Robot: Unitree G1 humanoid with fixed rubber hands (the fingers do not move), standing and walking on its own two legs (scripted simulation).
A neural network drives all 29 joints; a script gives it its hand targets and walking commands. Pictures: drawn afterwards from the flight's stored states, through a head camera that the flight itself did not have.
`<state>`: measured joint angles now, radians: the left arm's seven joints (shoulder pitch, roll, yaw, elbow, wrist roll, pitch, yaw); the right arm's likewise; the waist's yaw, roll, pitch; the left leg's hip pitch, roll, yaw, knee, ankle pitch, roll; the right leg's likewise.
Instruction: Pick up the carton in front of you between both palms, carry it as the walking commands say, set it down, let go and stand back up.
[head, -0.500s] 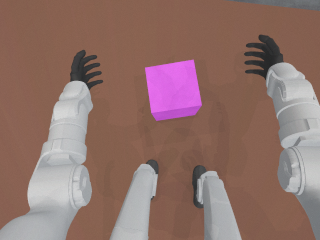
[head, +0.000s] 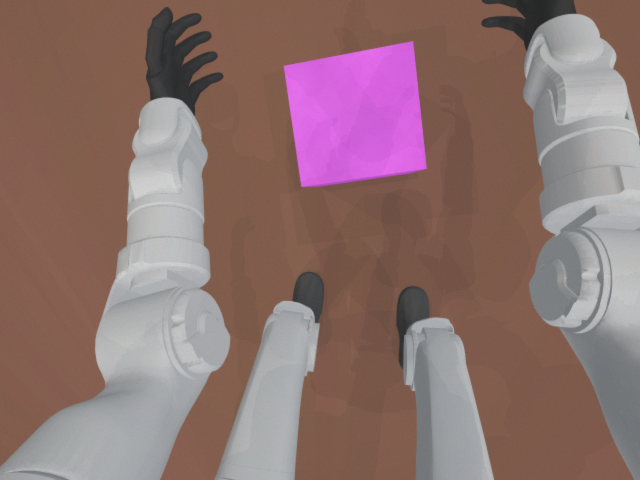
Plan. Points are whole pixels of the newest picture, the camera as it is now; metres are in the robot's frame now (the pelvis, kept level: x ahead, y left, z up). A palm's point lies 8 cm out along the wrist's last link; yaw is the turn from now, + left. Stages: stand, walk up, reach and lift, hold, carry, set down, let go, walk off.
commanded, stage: reach and lift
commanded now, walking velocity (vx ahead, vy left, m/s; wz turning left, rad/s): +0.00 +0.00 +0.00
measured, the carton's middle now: (356, 128) +0.51 +0.04 -0.52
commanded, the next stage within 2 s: none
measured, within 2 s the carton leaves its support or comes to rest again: leaves its support in 1.52 s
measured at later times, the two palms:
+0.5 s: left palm (244, 130) +0.48 +0.22 -0.38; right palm (479, 102) +0.54 -0.15 -0.39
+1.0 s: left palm (251, 139) +0.48 +0.23 -0.45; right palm (451, 109) +0.54 -0.12 -0.45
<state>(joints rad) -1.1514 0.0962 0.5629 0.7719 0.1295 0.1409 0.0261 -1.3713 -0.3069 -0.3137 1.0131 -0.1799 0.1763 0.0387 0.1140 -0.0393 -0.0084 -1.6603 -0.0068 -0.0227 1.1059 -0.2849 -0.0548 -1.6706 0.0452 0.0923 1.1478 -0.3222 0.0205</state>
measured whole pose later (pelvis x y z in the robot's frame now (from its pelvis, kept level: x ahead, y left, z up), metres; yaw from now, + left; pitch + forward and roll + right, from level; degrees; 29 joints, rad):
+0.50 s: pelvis -0.02 +0.00 -0.18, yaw +3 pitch +57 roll +5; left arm -1.24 0.23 0.32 0.90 -0.16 0.04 0.13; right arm -1.37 -0.41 -0.03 0.97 0.09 0.10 -0.10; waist 0.08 -0.02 0.04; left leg -2.26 -0.01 0.00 1.86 -0.49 -0.06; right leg -2.23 0.05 0.08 1.88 -0.64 0.03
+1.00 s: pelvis -0.08 +0.00 -0.28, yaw +2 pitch +34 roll +3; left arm -1.64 0.35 0.22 1.20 -0.23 0.08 0.13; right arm -1.79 -0.50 0.14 1.28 0.25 0.12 -0.05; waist 0.10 0.01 0.52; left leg -2.23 0.01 0.01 2.19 -0.56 -0.04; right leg -2.23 0.02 0.06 2.25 -0.61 0.02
